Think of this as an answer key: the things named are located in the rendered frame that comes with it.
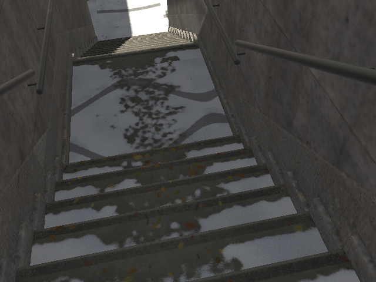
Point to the stairs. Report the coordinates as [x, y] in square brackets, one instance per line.
[196, 212]
[133, 44]

